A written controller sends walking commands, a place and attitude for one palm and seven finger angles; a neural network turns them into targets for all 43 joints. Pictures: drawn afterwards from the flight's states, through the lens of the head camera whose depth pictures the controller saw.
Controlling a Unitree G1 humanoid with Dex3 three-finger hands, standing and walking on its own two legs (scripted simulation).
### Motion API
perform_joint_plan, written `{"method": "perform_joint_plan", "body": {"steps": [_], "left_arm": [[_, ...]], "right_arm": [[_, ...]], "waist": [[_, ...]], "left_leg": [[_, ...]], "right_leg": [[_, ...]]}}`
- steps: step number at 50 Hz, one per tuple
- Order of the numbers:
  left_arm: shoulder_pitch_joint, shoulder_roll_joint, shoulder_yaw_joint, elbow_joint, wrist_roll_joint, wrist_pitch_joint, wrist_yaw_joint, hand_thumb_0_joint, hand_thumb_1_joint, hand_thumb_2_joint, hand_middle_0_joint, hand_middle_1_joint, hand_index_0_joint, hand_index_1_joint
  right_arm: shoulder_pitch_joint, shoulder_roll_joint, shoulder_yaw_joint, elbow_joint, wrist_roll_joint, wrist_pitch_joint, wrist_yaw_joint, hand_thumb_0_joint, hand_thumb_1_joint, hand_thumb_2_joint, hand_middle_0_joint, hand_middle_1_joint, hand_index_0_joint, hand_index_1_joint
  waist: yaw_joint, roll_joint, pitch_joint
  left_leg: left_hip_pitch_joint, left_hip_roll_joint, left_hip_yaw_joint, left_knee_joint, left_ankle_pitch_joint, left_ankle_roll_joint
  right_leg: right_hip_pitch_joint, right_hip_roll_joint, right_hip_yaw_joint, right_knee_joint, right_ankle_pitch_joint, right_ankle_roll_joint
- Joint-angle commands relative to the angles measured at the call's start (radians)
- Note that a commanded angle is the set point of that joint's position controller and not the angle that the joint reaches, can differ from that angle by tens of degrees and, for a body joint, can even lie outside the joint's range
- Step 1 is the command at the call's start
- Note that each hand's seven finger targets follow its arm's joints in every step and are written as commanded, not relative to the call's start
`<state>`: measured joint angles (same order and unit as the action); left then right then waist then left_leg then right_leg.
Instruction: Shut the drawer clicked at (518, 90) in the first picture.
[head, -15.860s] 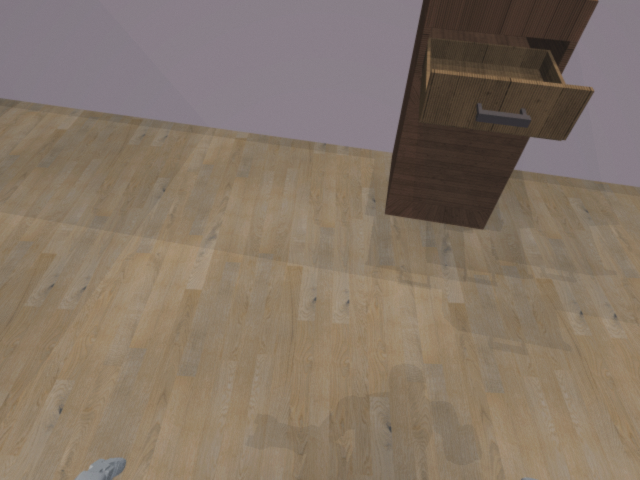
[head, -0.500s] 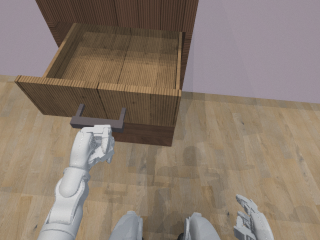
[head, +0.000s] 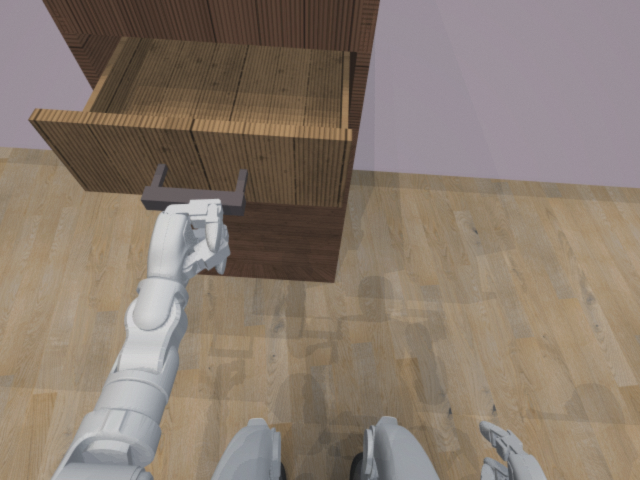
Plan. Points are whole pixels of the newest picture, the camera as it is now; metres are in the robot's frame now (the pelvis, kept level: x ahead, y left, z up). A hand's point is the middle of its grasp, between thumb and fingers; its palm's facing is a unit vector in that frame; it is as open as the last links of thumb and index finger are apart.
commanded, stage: push the drawer shut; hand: left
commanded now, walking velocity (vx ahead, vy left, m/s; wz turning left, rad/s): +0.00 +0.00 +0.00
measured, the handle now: (198, 187) +0.47 +0.17 +0.04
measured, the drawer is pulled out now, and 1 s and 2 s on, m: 0.17 0.04 0.00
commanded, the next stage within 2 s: pull the fist back off the drawer in 1.62 s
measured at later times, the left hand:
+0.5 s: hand (230, 204) +0.45 +0.12 +0.04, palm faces -0.06 -1.00 -0.04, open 3.0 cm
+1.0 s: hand (236, 166) +0.51 +0.12 +0.04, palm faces -0.06 -1.00 -0.04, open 3.1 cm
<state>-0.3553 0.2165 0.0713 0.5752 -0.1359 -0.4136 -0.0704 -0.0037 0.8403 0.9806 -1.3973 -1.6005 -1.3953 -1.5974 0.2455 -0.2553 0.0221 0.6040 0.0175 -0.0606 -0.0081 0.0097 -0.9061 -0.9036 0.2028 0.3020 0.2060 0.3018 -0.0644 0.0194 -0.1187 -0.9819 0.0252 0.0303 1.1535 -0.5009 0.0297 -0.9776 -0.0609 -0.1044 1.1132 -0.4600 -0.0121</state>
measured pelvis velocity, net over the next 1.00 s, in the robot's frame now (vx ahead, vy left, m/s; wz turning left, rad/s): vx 0.00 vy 0.00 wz -0.03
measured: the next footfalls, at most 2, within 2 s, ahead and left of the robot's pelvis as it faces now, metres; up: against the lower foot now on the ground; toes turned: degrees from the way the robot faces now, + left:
none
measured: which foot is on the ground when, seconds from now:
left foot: down 0.00-1.00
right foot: down 0.00-1.00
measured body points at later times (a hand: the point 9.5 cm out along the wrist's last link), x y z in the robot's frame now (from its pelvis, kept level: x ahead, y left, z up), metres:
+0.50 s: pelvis +0.00 -0.01 +0.00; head +0.12 +0.00 +0.43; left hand +0.45 +0.18 +0.04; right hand +0.08 -0.27 -0.12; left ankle +0.03 +0.10 -0.65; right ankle +0.04 -0.12 -0.65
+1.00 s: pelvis +0.00 +0.00 -0.01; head +0.15 +0.01 +0.41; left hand +0.51 +0.18 +0.04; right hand +0.01 -0.27 -0.13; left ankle +0.03 +0.10 -0.65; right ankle +0.04 -0.12 -0.65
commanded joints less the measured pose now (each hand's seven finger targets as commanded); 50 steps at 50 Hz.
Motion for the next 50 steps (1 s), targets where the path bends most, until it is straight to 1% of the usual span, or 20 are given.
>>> {"method": "perform_joint_plan", "body": {"steps": [1, 6, 7, 11, 14, 17, 18, 22, 23, 24, 26, 28, 30, 33, 37, 39, 42, 45, 47, 50], "left_arm": [[-0.464, 0.096, 0.050, -0.179, -0.005, -0.083, 0.007, 0.000, 0.900, 0.900, -1.400, -1.600, -1.400, -1.600], [-0.530, 0.132, 0.085, -0.103, -0.002, -0.103, -0.005, 0.000, 0.900, 0.900, -1.400, -1.600, -1.400, -1.600], [-0.526, 0.166, 0.118, -0.093, -0.001, -0.106, -0.006, 0.000, 0.900, 0.900, -1.400, -1.600, -1.400, -1.600], [-0.590, 0.145, 0.107, -0.063, -0.006, -0.118, -0.018, 0.000, 0.900, 0.900, -1.400, -1.600, -1.400, -1.600], [-0.615, 0.176, 0.132, -0.022, -0.011, -0.121, -0.028, 0.000, 0.900, 0.900, -1.400, -1.600, -1.400, -1.600], [-0.631, 0.201, 0.160, 0.023, -0.010, -0.126, -0.033, 0.000, 0.900, 0.900, -1.400, -1.600, -1.400, -1.600], [-0.665, 0.198, 0.150, 0.033, -0.004, -0.129, -0.037, 0.000, 0.900, 0.900, -1.400, -1.600, -1.400, -1.600], [-0.777, 0.198, 0.144, 0.083, -0.002, -0.142, -0.041, 0.000, 0.900, 0.900, -1.400, -1.600, -1.400, -1.600], [-0.774, 0.228, 0.175, 0.098, 0.004, -0.146, -0.039, 0.000, 0.900, 0.900, -1.400, -1.600, -1.400, -1.600], [-0.789, 0.204, 0.154, 0.115, 0.002, -0.147, -0.043, 0.000, 0.900, 0.900, -1.400, -1.600, -1.400, -1.600], [-0.831, 0.238, 0.180, 0.147, 0.005, -0.152, -0.043, 0.000, 0.900, 0.900, -1.400, -1.600, -1.400, -1.600], [-0.838, 0.270, 0.202, 0.184, 0.014, -0.155, -0.047, 0.000, 0.900, 0.900, -1.400, -1.600, -1.400, -1.600], [-0.901, 0.262, 0.189, 0.190, 0.017, -0.159, -0.048, 0.000, 0.900, 0.900, -1.400, -1.600, -1.400, -1.600], [-0.919, 0.291, 0.215, 0.224, 0.022, -0.160, -0.047, 0.000, 0.900, 0.900, -1.400, -1.600, -1.400, -1.600], [-0.979, 0.319, 0.228, 0.300, 0.030, -0.152, -0.045, 0.000, 0.900, 0.900, -1.400, -1.600, -1.400, -1.600], [-1.012, 0.354, 0.250, 0.296, 0.039, -0.153, -0.044, 0.000, 0.900, 0.900, -1.400, -1.600, -1.400, -1.600], [-1.041, 0.359, 0.248, 0.292, 0.044, -0.154, -0.048, 0.000, 0.900, 0.900, -1.400, -1.600, -1.400, -1.600], [-1.061, 0.361, 0.251, 0.335, 0.049, -0.141, -0.047, 0.000, 0.900, 0.900, -1.400, -1.600, -1.400, -1.600], [-1.075, 0.405, 0.284, 0.344, 0.050, -0.139, -0.046, 0.000, 0.900, 0.900, -1.400, -1.600, -1.400, -1.600], [-1.115, 0.413, 0.283, 0.336, 0.061, -0.139, -0.043, 0.000, 0.900, 0.900, -1.400, -1.600, -1.400, -1.600]], "right_arm": [[0.054, -0.149, -0.063, -0.089, -0.002, -0.024, -0.009, 0.000, -0.900, -0.900, 0.200, 0.300, 0.200, 0.300], [0.072, -0.147, -0.062, -0.079, -0.004, -0.009, -0.008, 0.000, -0.900, -0.900, 0.200, 0.300, 0.200, 0.300], [0.081, -0.151, -0.064, -0.079, -0.007, -0.008, -0.008, 0.000, -0.900, -0.900, 0.200, 0.300, 0.200, 0.300], [0.093, -0.146, -0.065, -0.069, -0.008, 0.002, -0.004, 0.000, -0.900, -0.900, 0.200, 0.300, 0.200, 0.300], [0.108, -0.149, -0.064, -0.062, -0.009, 0.006, -0.003, 0.000, -0.900, -0.900, 0.200, 0.300, 0.200, 0.300], [0.123, -0.152, -0.066, -0.060, -0.011, 0.010, -0.002, 0.000, -0.900, -0.900, 0.200, 0.300, 0.200, 0.300], [0.124, -0.150, -0.064, -0.054, -0.010, 0.013, -0.003, 0.000, -0.900, -0.900, 0.200, 0.300, 0.200, 0.300], [0.142, -0.153, -0.064, -0.040, -0.013, 0.015, -0.004, 0.000, -0.900, -0.900, 0.200, 0.300, 0.200, 0.300], [0.149, -0.157, -0.065, -0.036, -0.016, 0.019, -0.003, 0.000, -0.900, -0.900, 0.200, 0.300, 0.200, 0.300], [0.146, -0.154, -0.064, -0.038, -0.015, 0.020, -0.002, 0.000, -0.900, -0.900, 0.200, 0.300, 0.200, 0.300], [0.155, -0.157, -0.062, -0.030, -0.019, 0.022, -0.003, 0.000, -0.900, -0.900, 0.200, 0.300, 0.200, 0.300], [0.163, -0.161, -0.060, -0.031, -0.020, 0.027, -0.002, 0.000, -0.900, -0.900, 0.200, 0.300, 0.200, 0.300], [0.168, -0.158, -0.059, -0.025, -0.023, 0.030, -0.001, 0.000, -0.900, -0.900, 0.200, 0.300, 0.200, 0.300], [0.187, -0.165, -0.059, -0.024, -0.028, 0.035, 0.002, 0.000, -0.900, -0.900, 0.200, 0.300, 0.200, 0.300], [0.199, -0.171, -0.054, -0.020, -0.031, 0.042, 0.004, 0.000, -0.900, -0.900, 0.200, 0.300, 0.200, 0.300], [0.208, -0.176, -0.053, -0.021, -0.035, 0.043, 0.004, 0.000, -0.900, -0.900, 0.200, 0.300, 0.200, 0.300], [0.226, -0.179, -0.053, -0.023, -0.041, 0.048, 0.009, 0.000, -0.900, -0.900, 0.200, 0.300, 0.200, 0.300], [0.238, -0.179, -0.051, -0.017, -0.043, 0.056, 0.014, 0.000, -0.900, -0.900, 0.200, 0.300, 0.200, 0.300], [0.249, -0.184, -0.048, -0.018, -0.047, 0.059, 0.013, 0.000, -0.900, -0.900, 0.200, 0.300, 0.200, 0.300], [0.254, -0.186, -0.049, -0.017, -0.049, 0.063, 0.014, 0.000, -0.900, -0.900, 0.200, 0.300, 0.200, 0.300]], "waist": [[-0.059, 0.011, -0.401], [-0.065, 0.011, -0.404], [-0.054, 0.009, -0.420], [-0.068, 0.051, -0.440], [-0.072, 0.014, -0.432], [-0.070, 0.017, -0.438], [-0.085, 0.019, -0.438], [-0.104, 0.043, -0.427], [-0.094, 0.044, -0.450], [-0.103, 0.031, -0.449], [-0.109, 0.019, -0.456], [-0.104, 0.052, -0.465], [-0.119, 0.066, -0.471], [-0.119, 0.065, -0.495], [-0.149, 0.028, -0.440], [-0.146, 0.062, -0.474], [-0.147, 0.109, -0.528], [-0.164, 0.087, -0.506], [-0.163, 0.078, -0.510], [-0.169, 0.124, -0.528]], "left_leg": [[0.266, -0.018, -0.076, -0.180, 0.184, -0.014], [0.237, -0.021, -0.063, -0.173, 0.186, -0.010], [0.237, -0.020, -0.065, -0.171, 0.205, -0.009], [0.265, -0.019, -0.059, -0.166, 0.229, -0.011], [0.247, -0.016, -0.064, -0.165, 0.241, -0.010], [0.231, -0.020, -0.057, -0.157, 0.240, -0.007], [0.232, -0.018, -0.055, -0.154, 0.236, -0.006], [0.242, -0.018, -0.063, -0.149, 0.218, -0.005], [0.248, -0.018, -0.065, -0.148, 0.225, -0.007], [0.236, -0.020, -0.062, -0.147, 0.215, -0.005], [0.207, -0.021, -0.059, -0.138, 0.200, -0.001], [0.210, -0.022, -0.060, -0.135, 0.203, -0.003], [0.213, -0.020, -0.061, -0.129, 0.208, -0.002], [0.219, -0.019, -0.066, -0.124, 0.226, -0.002], [0.146, -0.019, -0.066, -0.114, 0.156, 0.007], [0.146, -0.019, -0.065, -0.110, 0.161, 0.006], [0.200, -0.017, -0.076, -0.103, 0.217, 0.003], [0.180, -0.014, -0.076, -0.096, 0.217, 0.004], [0.155, -0.014, -0.076, -0.093, 0.218, 0.007], [0.184, -0.010, -0.081, -0.092, 0.223, 0.004]], "right_leg": [[0.177, 0.055, 0.059, -0.156, 0.133, -0.010], [0.201, 0.058, 0.071, -0.160, 0.147, -0.009], [0.211, 0.060, 0.071, -0.152, 0.161, -0.010], [0.198, 0.060, 0.073, -0.155, 0.184, -0.009], [0.207, 0.063, 0.071, -0.150, 0.200, -0.008], [0.215, 0.066, 0.077, -0.148, 0.206, -0.008], [0.207, 0.066, 0.080, -0.152, 0.206, -0.006], [0.160, 0.069, 0.075, -0.148, 0.178, -0.008], [0.166, 0.070, 0.076, -0.146, 0.180, -0.008], [0.169, 0.069, 0.078, -0.149, 0.176, -0.006], [0.182, 0.069, 0.085, -0.150, 0.169, -0.003], [0.169, 0.072, 0.086, -0.146, 0.166, -0.007], [0.157, 0.071, 0.086, -0.142, 0.171, -0.006], [0.155, 0.075, 0.085, -0.136, 0.181, -0.006], [0.132, 0.079, 0.092, -0.146, 0.125, -0.003], [0.137, 0.078, 0.093, -0.139, 0.126, -0.004], [0.118, 0.082, 0.084, -0.122, 0.163, -0.009], [0.110, 0.086, 0.086, -0.130, 0.162, -0.004], [0.125, 0.088, 0.086, -0.125, 0.167, -0.005], [0.093, 0.087, 0.082, -0.123, 0.158, -0.006]]}}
